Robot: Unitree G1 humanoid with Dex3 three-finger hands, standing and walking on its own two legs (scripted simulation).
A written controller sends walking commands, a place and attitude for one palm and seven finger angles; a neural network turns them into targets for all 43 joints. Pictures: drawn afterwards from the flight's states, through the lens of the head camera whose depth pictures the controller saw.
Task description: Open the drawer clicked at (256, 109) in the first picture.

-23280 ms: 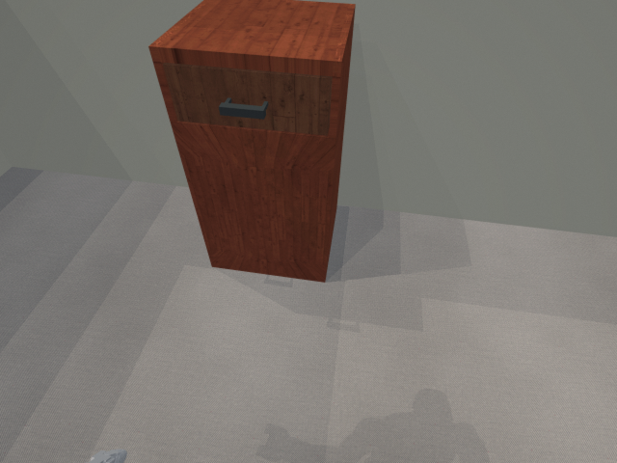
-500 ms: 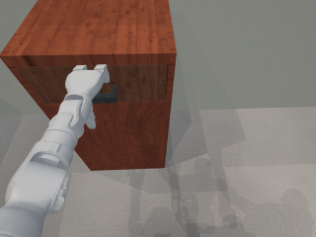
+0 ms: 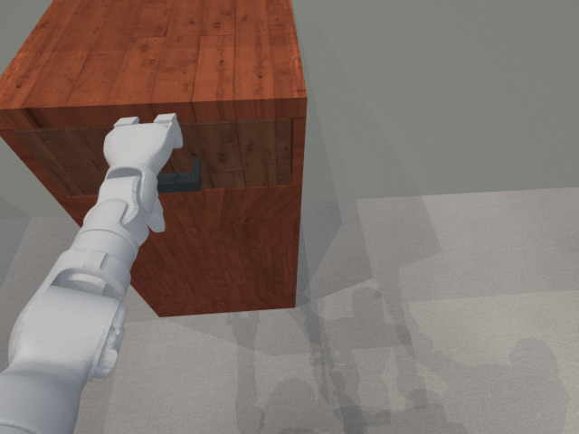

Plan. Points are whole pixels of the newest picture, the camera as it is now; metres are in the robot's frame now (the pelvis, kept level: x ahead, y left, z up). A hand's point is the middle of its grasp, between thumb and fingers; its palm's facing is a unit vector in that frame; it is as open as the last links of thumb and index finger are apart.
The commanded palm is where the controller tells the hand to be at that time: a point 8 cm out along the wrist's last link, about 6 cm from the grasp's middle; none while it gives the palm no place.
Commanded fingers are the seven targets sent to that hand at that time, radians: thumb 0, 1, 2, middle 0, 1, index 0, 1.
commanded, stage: re-aim the fingers above the handle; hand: left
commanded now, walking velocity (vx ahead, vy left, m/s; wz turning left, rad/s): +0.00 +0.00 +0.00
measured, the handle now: (166, 174) +0.54 +0.18 +0.02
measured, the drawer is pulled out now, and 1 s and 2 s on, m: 0.00 0.00 0.00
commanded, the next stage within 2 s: lower the fingers behind the handle in 0.28 s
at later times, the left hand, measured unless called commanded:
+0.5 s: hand (156, 171) +0.49 +0.18 +0.07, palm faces -0.02 -0.04 -1.00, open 13.6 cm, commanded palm +0.47 +0.18 +0.12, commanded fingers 0.00 -0.50 0.30 -0.30 -1.20 -0.30 -1.20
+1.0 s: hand (156, 192) +0.48 +0.19 +0.03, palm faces -0.03 -0.02 -1.00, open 13.8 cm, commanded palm +0.47 +0.18 +0.08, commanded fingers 0.00 -0.50 0.30 -0.30 -1.20 -0.30 -1.20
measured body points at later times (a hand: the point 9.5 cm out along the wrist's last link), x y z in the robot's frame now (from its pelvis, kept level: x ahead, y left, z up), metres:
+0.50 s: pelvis +0.00 +0.00 +0.00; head +0.07 -0.01 +0.44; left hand +0.49 +0.18 +0.12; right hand +0.04 -0.26 -0.14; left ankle +0.00 +0.10 -0.71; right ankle -0.03 -0.11 -0.71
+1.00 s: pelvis +0.00 +0.00 -0.01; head +0.08 +0.00 +0.43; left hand +0.48 +0.19 +0.08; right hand +0.01 -0.27 -0.14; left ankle +0.00 +0.10 -0.71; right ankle -0.03 -0.11 -0.71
